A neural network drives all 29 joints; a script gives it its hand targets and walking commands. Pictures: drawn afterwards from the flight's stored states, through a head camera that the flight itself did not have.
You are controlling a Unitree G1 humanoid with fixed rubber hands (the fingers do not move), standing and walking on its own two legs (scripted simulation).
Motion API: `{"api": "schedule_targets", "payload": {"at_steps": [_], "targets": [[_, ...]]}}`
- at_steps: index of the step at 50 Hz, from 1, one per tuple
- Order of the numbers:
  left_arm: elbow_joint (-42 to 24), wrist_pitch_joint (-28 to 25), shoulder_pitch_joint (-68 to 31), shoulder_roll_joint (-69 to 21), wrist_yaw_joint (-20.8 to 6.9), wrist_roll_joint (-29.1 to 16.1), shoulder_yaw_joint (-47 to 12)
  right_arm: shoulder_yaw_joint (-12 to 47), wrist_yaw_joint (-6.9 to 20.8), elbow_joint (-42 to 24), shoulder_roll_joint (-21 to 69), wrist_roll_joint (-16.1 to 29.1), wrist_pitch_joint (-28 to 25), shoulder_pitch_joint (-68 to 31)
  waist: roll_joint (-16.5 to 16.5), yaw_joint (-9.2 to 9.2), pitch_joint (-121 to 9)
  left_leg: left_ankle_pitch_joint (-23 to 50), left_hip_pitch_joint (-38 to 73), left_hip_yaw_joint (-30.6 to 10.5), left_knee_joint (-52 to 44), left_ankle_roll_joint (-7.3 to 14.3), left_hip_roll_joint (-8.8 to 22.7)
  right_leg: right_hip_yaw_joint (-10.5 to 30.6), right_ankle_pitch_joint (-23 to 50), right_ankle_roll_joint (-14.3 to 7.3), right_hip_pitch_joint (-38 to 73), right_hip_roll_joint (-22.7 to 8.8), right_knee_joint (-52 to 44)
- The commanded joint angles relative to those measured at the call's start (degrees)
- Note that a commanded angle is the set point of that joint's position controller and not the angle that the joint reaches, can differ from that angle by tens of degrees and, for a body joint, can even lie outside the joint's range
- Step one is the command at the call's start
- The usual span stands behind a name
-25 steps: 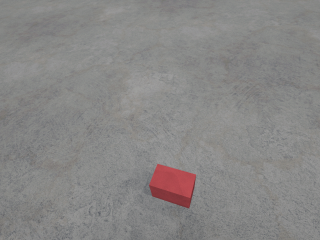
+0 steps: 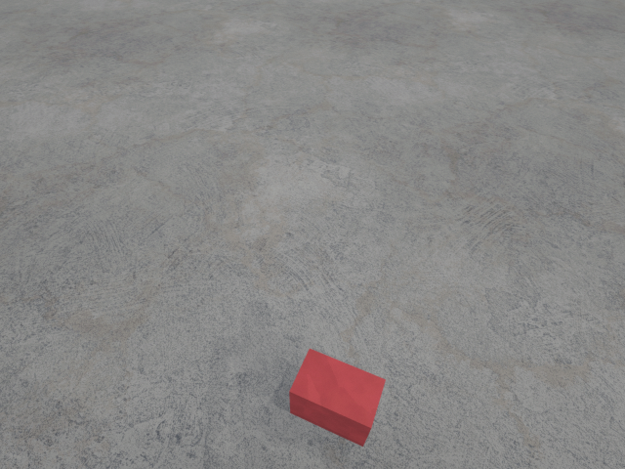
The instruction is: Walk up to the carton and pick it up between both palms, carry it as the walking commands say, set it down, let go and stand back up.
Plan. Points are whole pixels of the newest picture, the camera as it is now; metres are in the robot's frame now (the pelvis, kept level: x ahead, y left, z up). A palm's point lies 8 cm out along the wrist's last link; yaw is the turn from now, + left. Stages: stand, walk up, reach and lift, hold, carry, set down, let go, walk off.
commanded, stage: walk up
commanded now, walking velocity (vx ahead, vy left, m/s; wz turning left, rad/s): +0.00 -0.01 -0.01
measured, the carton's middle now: (336, 397) +0.49 -0.05 -0.69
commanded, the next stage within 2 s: none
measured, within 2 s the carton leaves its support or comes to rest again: neither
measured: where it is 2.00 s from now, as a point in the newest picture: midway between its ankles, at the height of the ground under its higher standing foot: outside the picture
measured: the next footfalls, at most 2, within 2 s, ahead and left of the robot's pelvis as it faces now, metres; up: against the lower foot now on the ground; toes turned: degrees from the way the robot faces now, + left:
left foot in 1.24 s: +0.16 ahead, +0.16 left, +0.00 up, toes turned -1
right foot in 1.68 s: +0.23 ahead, -0.09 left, +0.00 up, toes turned -20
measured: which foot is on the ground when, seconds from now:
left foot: down 0.00-0.96, up 0.98-1.00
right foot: down 0.00-1.00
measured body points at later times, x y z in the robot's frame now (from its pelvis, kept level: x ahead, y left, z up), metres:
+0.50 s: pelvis +0.02 -0.01 +0.00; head +0.03 -0.01 +0.45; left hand +0.00 +0.21 -0.16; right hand +0.01 -0.24 -0.16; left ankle +0.04 +0.10 -0.74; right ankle -0.02 -0.15 -0.74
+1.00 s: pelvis +0.03 -0.03 +0.00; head +0.04 -0.03 +0.45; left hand +0.00 +0.20 -0.16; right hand +0.02 -0.25 -0.16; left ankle +0.03 +0.10 -0.73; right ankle -0.02 -0.15 -0.74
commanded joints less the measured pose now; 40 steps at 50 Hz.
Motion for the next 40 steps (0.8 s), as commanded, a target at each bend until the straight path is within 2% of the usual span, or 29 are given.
{"api": "schedule_targets", "payload": {"at_steps": [1, 9, 14, 40], "targets": [[0.9, -0.4, 5.8, 3.6, 0.1, 0.0, 0.7, -1.5, -0.4, -0.7, -7.1, 0.0, -0.6, 2.5, 10.0, -0.38, 1.4, -5.8, 1.0, -10.7, -12.0, 0.7, 8.8, 1.3, 1.3, -1.2, -2.1, -0.3, -3.0], [2.4, -1.0, 4.2, 3.5, 0.4, -0.2, 0.2, -1.3, -0.2, 1.5, -5.8, 0.2, -1.2, 4.7, 4.5, -1.17, 1.2, 0.4, 4.1, -7.8, -8.8, -0.1, 6.5, 2.6, 4.4, -1.1, -2.1, -1.8, -6.6], [2.9, -1.3, 3.8, 3.5, 0.6, -0.2, 0.1, -1.2, -0.2, 2.7, -5.2, 0.2, -1.3, 6.1, 2.5, -1.51, 1.1, 2.7, 4.7, -6.6, -7.3, -0.4, 5.7, 3.1, 5.3, -1.5, -2.1, -2.4, -7.4], [2.9, -1.8, 5.2, 1.7, 1.0, 0.0, 0.2, -1.1, -0.8, 5.1, -2.9, 0.3, -1.2, 10.0, 2.6, -2.15, 2.7, 5.6, 5.0, -5.0, -4.7, -1.3, 5.9, 3.3, 7.4, -2.8, -3.0, -2.9, -7.1]]}}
